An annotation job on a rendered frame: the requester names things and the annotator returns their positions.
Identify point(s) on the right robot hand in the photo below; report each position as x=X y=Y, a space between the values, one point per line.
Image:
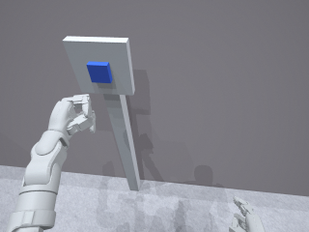
x=251 y=222

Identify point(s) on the button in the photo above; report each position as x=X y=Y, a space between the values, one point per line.
x=99 y=72

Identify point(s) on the panel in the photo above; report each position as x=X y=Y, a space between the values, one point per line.
x=116 y=52

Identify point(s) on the left robot hand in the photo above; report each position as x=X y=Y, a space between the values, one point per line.
x=65 y=120

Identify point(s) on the robot left forearm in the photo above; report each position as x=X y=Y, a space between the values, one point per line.
x=34 y=210

